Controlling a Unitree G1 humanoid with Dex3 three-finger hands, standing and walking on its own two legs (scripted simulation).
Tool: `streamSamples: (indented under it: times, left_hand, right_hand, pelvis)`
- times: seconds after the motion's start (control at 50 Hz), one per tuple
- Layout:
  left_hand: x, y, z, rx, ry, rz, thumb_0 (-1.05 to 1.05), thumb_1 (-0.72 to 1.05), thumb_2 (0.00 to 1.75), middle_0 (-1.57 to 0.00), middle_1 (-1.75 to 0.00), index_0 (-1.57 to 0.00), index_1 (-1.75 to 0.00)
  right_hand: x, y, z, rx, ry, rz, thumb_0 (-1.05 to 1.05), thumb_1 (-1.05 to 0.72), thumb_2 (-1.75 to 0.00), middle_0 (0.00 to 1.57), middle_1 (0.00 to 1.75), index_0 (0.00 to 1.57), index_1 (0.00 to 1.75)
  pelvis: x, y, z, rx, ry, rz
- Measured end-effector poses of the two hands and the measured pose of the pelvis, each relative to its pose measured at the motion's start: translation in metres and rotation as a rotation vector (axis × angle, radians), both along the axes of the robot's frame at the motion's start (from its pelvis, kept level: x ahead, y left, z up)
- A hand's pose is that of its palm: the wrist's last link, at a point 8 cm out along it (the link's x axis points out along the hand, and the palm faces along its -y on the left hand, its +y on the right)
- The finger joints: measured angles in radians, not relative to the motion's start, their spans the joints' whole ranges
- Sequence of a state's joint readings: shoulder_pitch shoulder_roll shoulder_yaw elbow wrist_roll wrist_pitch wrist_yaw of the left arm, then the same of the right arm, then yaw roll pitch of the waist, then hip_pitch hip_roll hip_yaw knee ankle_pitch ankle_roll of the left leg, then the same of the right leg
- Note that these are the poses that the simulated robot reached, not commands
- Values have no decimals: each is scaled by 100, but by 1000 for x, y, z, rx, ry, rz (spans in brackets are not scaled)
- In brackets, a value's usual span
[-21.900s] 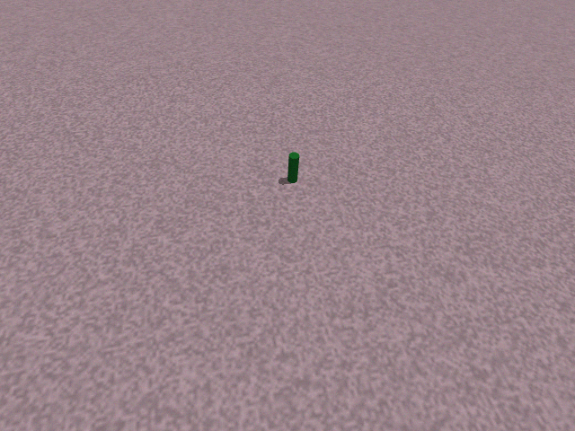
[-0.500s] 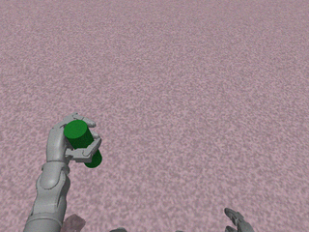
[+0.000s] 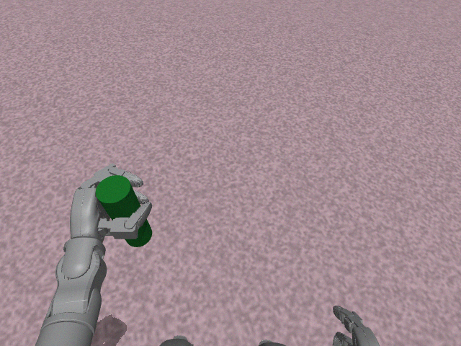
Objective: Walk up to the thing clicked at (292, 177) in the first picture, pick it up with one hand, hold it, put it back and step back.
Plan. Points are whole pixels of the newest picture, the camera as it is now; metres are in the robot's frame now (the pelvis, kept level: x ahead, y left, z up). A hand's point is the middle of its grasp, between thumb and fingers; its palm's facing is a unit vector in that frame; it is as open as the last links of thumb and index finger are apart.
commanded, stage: crouch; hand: left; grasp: from the side
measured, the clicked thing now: (127, 214) +0.33 +0.18 +0.02
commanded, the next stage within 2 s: lower in 1.80 s
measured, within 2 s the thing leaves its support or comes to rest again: neither
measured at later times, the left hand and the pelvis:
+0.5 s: hand (148, 237) +0.37 +0.18 -0.16, palm faces +0.09 -1.00 -0.02, open 7.1 cm; pelvis -0.03 +0.00 -0.15, yaw -2 degrees
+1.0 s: hand (156, 258) +0.40 +0.20 -0.38, palm faces +0.15 -0.99 -0.02, open 7.1 cm; pelvis -0.08 +0.00 -0.34, yaw -4 degrees
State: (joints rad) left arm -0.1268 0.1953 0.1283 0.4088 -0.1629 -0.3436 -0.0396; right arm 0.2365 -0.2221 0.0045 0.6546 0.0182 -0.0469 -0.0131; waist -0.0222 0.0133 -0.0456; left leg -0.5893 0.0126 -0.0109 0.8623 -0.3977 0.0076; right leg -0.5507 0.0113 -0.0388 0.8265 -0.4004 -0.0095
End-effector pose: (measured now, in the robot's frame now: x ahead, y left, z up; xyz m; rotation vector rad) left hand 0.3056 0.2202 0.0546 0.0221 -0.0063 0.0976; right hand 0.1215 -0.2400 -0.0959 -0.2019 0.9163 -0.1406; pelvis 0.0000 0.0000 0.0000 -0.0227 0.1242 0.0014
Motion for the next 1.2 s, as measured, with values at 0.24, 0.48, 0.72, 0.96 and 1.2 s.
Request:
streamSamples:
  times: [0.24,0.48,0.72,0.96,1.2]
  left_hand:
    - [6,2,-78,-29,51,26,2,-7,113,-90,-110,-91,-110]
    - [39,12,-202,0,-8,-10,2,-7,113,-91,-110,-92,-110]
    - [49,19,-319,-15,15,31,2,-6,112,-90,-110,-91,-110]
    - [63,30,-419,-10,18,52,2,-6,112,-90,-110,-91,-110]
    - [85,36,-479,-21,20,38,2,-6,112,-90,-110,-91,-109]
  right_hand:
    - [-16,-10,-34,-31,61,24,0,-87,-90,20,30,20,30]
    - [-41,-24,-151,-61,191,53,0,-88,-90,20,30,20,30]
    - [-68,-18,-267,-25,309,106,0,-90,-91,20,30,20,30]
    - [-115,-28,-344,-82,422,100,0,-90,-91,20,30,20,30]
    - [-156,-25,-380,-117,533,83,0,-90,-91,20,30,20,30]
  pelvis:
    - [-15,0,-35,-4,130,-1]
    - [-31,0,-144,-14,364,-18]
    - [-57,-5,-241,-10,463,-34]
    - [-78,-3,-327,-26,458,-54]
    - [-83,3,-376,-61,421,-81]
